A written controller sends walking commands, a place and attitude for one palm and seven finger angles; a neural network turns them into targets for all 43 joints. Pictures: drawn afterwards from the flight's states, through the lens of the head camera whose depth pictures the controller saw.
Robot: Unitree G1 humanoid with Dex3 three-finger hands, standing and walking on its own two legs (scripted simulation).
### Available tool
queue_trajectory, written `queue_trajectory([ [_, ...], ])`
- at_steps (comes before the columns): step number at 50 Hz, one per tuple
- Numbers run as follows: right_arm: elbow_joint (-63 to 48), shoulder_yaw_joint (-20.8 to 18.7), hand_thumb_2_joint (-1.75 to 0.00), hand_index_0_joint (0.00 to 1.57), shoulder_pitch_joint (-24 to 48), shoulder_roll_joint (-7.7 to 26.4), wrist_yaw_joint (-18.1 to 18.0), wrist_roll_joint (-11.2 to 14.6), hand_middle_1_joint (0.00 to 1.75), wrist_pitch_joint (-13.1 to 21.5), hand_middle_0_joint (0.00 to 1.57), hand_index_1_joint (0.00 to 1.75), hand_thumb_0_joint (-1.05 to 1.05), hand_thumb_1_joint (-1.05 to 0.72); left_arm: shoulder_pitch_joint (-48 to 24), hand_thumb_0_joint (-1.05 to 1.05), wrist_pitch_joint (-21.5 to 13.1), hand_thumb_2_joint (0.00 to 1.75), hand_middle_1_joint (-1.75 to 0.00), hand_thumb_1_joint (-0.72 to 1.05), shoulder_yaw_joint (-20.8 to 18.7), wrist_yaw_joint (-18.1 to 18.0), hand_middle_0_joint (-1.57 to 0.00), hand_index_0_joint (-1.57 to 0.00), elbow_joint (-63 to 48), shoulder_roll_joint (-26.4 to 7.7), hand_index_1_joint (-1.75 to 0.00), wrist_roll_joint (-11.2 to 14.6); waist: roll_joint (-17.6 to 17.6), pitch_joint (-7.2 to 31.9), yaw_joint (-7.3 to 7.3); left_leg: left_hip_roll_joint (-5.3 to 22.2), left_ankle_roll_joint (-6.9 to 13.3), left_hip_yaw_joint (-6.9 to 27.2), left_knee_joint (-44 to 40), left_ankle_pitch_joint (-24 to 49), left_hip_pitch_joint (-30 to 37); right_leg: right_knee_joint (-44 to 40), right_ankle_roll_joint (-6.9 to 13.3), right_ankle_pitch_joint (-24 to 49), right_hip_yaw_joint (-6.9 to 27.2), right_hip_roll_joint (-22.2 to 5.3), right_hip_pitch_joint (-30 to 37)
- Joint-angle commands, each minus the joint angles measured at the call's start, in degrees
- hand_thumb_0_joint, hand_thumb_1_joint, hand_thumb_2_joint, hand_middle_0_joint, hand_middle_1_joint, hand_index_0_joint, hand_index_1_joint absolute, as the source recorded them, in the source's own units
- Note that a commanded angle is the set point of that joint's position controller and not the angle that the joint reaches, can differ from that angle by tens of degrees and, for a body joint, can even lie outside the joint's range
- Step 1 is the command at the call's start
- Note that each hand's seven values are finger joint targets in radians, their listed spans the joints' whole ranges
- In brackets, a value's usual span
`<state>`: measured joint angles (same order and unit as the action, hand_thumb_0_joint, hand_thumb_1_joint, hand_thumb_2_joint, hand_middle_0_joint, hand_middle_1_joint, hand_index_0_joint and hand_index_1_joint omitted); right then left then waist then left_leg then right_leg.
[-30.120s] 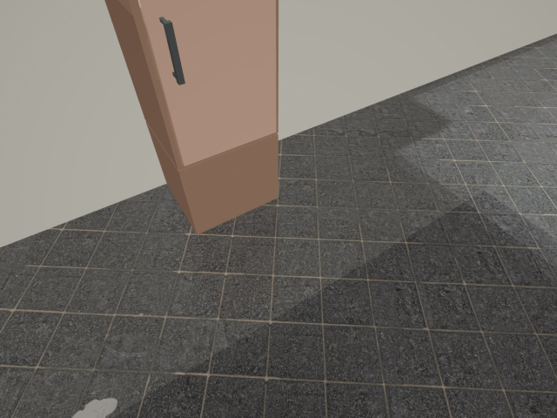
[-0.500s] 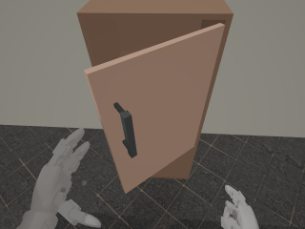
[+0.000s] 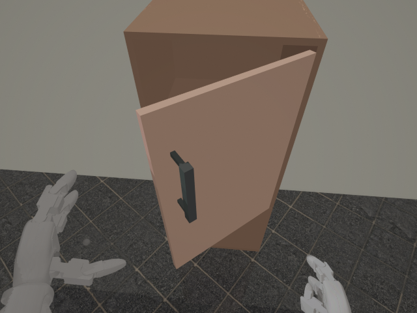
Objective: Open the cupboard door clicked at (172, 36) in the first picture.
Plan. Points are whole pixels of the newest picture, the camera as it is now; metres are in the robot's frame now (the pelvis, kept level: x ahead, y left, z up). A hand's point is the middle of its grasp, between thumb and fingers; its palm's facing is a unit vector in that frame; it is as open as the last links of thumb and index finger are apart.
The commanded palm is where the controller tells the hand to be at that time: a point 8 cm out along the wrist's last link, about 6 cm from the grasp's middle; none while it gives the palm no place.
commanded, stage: draw the hand back to the body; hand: left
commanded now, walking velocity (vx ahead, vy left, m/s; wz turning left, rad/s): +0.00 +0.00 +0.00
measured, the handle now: (183, 188) +0.33 +0.09 +0.08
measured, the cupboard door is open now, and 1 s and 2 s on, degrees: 39 39 39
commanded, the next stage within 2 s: step back with the hand held close in 0.84 s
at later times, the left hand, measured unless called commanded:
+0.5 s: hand (59, 199) +0.23 +0.26 +0.16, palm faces +0.43 -0.81 -0.39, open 8.7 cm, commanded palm +0.18 +0.30 +0.18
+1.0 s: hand (64, 205) +0.22 +0.24 +0.17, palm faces +0.43 -0.81 -0.39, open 7.4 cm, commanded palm +0.17 +0.28 +0.19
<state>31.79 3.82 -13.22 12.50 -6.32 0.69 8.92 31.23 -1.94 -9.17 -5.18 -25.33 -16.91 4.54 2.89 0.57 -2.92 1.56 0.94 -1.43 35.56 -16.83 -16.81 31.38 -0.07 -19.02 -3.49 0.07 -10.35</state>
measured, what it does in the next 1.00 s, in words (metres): stands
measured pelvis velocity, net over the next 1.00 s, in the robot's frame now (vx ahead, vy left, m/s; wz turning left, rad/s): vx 0.02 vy -0.02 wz -0.03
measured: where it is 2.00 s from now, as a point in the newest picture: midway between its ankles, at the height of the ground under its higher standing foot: outside the picture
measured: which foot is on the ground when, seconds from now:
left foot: down 0.00-1.00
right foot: down 0.00-1.00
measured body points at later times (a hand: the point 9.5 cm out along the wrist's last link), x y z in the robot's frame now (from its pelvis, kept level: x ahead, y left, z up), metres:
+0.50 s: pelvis +0.03 +0.00 +0.01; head +0.01 -0.02 +0.46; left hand +0.20 +0.30 +0.19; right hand +0.22 -0.22 -0.07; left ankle +0.03 +0.10 -0.73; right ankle -0.02 -0.12 -0.73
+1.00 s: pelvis +0.02 -0.02 +0.01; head +0.00 -0.04 +0.46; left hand +0.19 +0.28 +0.19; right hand +0.20 -0.24 -0.07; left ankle +0.03 +0.10 -0.73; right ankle -0.02 -0.12 -0.73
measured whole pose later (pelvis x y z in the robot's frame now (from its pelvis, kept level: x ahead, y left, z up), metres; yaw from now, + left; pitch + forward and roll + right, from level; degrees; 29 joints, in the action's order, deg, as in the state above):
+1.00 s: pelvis +0.02 -0.02 +0.01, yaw -2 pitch -5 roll -1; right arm 36.3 1.0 -10.9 13.2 -4.2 0.3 4.6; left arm 26.1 -4.2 -18.9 -6.3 -21.5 -19.4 4.2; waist 3.9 -1.8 -3.7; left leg 2.3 -0.3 -3.0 24.0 -13.0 -6.4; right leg 20.3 0.9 -14.9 -1.9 1.1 -0.9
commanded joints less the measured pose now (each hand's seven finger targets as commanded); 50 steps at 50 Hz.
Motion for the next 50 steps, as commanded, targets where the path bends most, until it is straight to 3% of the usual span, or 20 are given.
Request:
queue_trajectory([
  [1, -8.34, -3.05, -0.90, 0.20, 8.38, 5.88, -0.32, -0.50, 0.30, 2.61, 0.20, 0.30, 0.00, -0.90, -4.26, 0.00, -4.78, 0.57, -0.30, 0.13, -7.22, -2.65, -0.17, -0.17, -13.03, -9.29, -0.30, -1.37, 1.52, 2.76, -0.51, 0.14, 0.12, 1.70, -10.16, 5.21, 8.44, -9.61, 1.35, 5.45, 1.86, -0.28, -2.37],
  [5, -7.20, -3.26, -0.90, 0.20, 8.61, 6.23, 0.16, -0.70, 0.30, 2.45, 0.20, 0.30, 0.00, -0.90, -4.94, 0.00, -5.16, 0.63, -0.30, 0.27, -8.07, -3.12, -0.18, -0.18, -13.13, -9.43, -0.30, -1.80, 1.56, 2.37, -0.45, 0.52, -0.09, 1.85, -12.00, 10.08, 10.53, -10.19, 1.39, 9.62, 1.47, 0.03, 0.19],
  [9, -6.32, -3.82, -0.90, 0.20, 8.80, 6.67, 0.60, -0.70, 0.30, 1.62, 0.20, 0.30, 0.00, -0.90, -4.11, 0.00, -5.01, 0.69, -0.30, 0.41, -10.24, -3.16, -0.18, -0.18, -10.77, -10.21, -0.30, -1.76, -1.17, 2.36, -0.91, 0.74, -0.11, 1.50, -12.88, 13.98, 11.50, -10.82, 1.31, 13.04, 1.33, 0.31, 2.50],
  [14, -5.75, -4.31, -0.90, 0.20, 9.18, 6.74, 1.02, -0.77, 0.30, 0.43, 0.20, 0.30, 0.00, -0.90, -5.96, 0.00, -5.24, 0.76, -0.30, 0.58, -13.34, -3.10, -0.19, -0.19, -9.94, -11.90, -0.30, -1.61, -0.81, 1.86, -1.25, 0.78, -0.21, 0.94, -13.36, 17.04, 12.60, -11.58, 1.25, 15.89, 1.68, 0.40, 3.70],
  [18, -5.51, -4.47, -0.90, 0.20, 8.77, 6.44, 1.44, -0.89, 0.30, -0.03, 0.20, 0.30, 0.00, -0.90, -7.04, 0.00, -5.33, 0.82, -0.30, 0.73, -15.05, -3.13, -0.19, -0.19, -11.38, -12.50, -0.30, -1.37, 2.29, 4.28, -1.32, 0.78, -0.35, 0.53, -12.82, 21.77, 14.47, -11.20, 1.11, 19.32, 1.93, 0.12, 4.89],
  [23, -5.01, -4.71, -0.90, 0.20, 8.95, 6.40, 1.53, -0.85, 0.30, -0.73, 0.20, 0.30, 0.00, -0.90, -9.51, 0.00, -5.11, 0.90, -0.30, 0.90, -17.34, -3.18, -0.20, -0.20, -10.01, -13.95, -0.30, -0.92, 1.29, 3.36, -1.18, 0.78, -0.32, 0.02, -12.82, 22.21, 14.95, -11.98, 0.96, 20.76, 2.00, 0.16, 4.73],
  [26, -5.08, -4.93, -0.90, 0.20, 9.13, 6.55, 1.78, -0.84, 0.30, -1.16, 0.20, 0.30, 0.00, -0.90, -8.00, 0.00, -4.66, 0.90, -0.30, 0.90, -15.30, -2.61, -0.20, -0.20, -7.70, -11.50, -0.30, -0.79, -0.27, 2.57, -1.01, 0.81, 0.02, -0.49, -12.79, 22.84, 15.21, -12.26, 0.66, 22.09, 2.07, 0.08, 4.50],
  [29, -5.20, -5.26, -0.90, 0.20, 9.48, 6.89, 1.84, -0.82, 0.30, -1.77, 0.20, 0.30, 0.00, -0.90, -8.17, 0.00, -4.53, 0.90, -0.30, 0.90, -15.11, -2.24, -0.20, -0.20, -6.67, -11.77, -0.30, -0.66, -1.77, 2.23, -1.11, 0.66, 0.26, -0.82, -12.90, 21.36, 14.99, -12.93, 0.62, 22.18, 2.27, 0.04, 4.78],
  [35, -5.31, -5.09, -0.90, 0.20, 9.99, 6.40, 1.67, -0.93, 0.30, -1.45, 0.20, 0.30, 0.00, -0.90, -10.42, 0.00, -5.51, 0.90, -0.30, 0.90, -16.53, -2.51, -0.20, -0.20, -11.05, -13.98, -0.30, -0.84, 1.29, 4.67, -1.39, 0.14, 0.24, -0.82, -12.81, 20.33, 15.84, -13.17, 0.74, 21.91, 2.89, -0.13, 5.75],
  [39, -4.78, -5.02, -0.90, 0.20, 9.99, 6.29, 1.62, -0.93, 0.30, -0.69, 0.20, 0.30, 0.00, -0.90, -9.46, 0.00, -5.66, 0.90, -0.30, 0.90, -17.06, -2.81, -0.20, -0.20, -11.00, -14.48, -0.30, -0.96, 2.41, 3.67, -1.47, 0.17, 0.05, -0.98, -12.64, 20.49, 15.87, -13.55, 0.92, 22.06, 2.94, -0.05, 5.29],
  [41, -4.76, -4.95, -0.90, 0.20, 10.00, 6.16, 1.73, -0.85, 0.30, -0.71, 0.20, 0.30, 0.00, -0.90, -8.88, 0.00, -5.72, 0.90, -0.30, 0.90, -16.42, -2.74, -0.20, -0.20, -10.28, -13.41, -0.30, -0.80, 1.61, 2.52, -1.24, 0.19, -0.02, -0.84, -12.96, 19.68, 15.64, -13.69, 0.78, 21.03, 2.76, 0.10, 4.54],
  [44, -4.54, -5.32, -0.90, 0.20, 10.21, 6.37, 1.61, -0.69, 0.30, -1.06, 0.20, 0.30, 0.00, -0.90, -7.77, 0.00, -5.44, 0.90, -0.30, 0.90, -16.26, -2.43, -0.20, -0.20, -6.31, -12.61, -0.30, -0.48, -2.22, 0.84, -1.21, 0.36, 0.29, -1.14, -13.45, 17.88, 14.83, -14.52, 0.55, 19.84, 2.78, 0.20, 4.04],
  [46, -4.69, -5.33, -0.90, 0.20, 10.26, 6.40, 1.74, -0.59, 0.30, -1.30, 0.20, 0.30, 0.00, -0.90, -8.69, 0.00, -5.76, 0.90, -0.30, 0.90, -15.68, -2.18, -0.20, -0.20, -6.56, -12.10, -0.30, -0.43, -0.94, 0.17, -0.96, 0.34, 0.32, -1.24, -13.80, 16.07, 14.85, -14.98, 0.38, 17.81, 3.02, 0.09, 3.34],
  [47, -4.61, -5.34, -0.90, 0.20, 10.43, 6.35, 1.72, -0.61, 0.30, -1.29, 0.20, 0.30, 0.00, -0.90, -8.84, 0.00, -5.90, 0.90, -0.30, 0.90, -15.93, -2.17, -0.20, -0.20, -6.03, -12.30, -0.30, -0.40, -1.97, -0.10, -1.06, 0.34, 0.37, -1.02, -13.99, 15.28, 14.71, -15.15, 0.35, 16.69, 2.88, 0.18, 3.08],
  [48, -4.80, -5.32, -0.90, 0.20, 10.79, 6.50, 1.72, -0.59, 0.30, -0.89, 0.20, 0.30, 0.00, -0.90, -13.37, 0.00, -6.72, 0.90, -0.30, 0.90, -16.10, -2.25, -0.20, -0.20, -10.57, -13.66, -0.30, -0.55, -0.01, 1.49, -0.91, 0.14, 0.45, -1.04, -13.75, 14.99, 15.47, -15.32, 0.41, 16.52, 3.35, 0.00, 3.30],
  [49, -6.75, -4.30, -0.90, 0.20, 9.57, 6.69, 1.81, 0.21, 0.30, -1.97, 0.20, 0.30, 0.00, -0.90, -21.94, 0.00, -9.45, 0.90, -0.30, 0.90, -24.92, -2.92, -0.20, -0.20, -12.43, -23.00, -0.30, -1.09, 2.82, -4.13, 1.27, 0.81, 0.81, 0.01, -12.38, 10.36, 11.78, -17.73, 0.62, 18.48, 7.68, -2.53, -2.27],
  [50, -5.30, -4.91, -0.90, 0.20, 10.38, 6.48, 1.64, -0.24, 0.30, -2.49, 0.20, 0.30, 0.00, -0.90, -13.88, 0.00, -9.69, 0.90, -0.30, 0.90, -20.26, -1.95, -0.20, -0.20, -7.64, -17.02, -0.30, -0.78, -2.88, -2.46, 1.46, 0.95, 1.18, 0.43, -10.75, 10.11, 11.32, -17.66, 0.38, 20.58, 8.30, -3.71, -3.00],
])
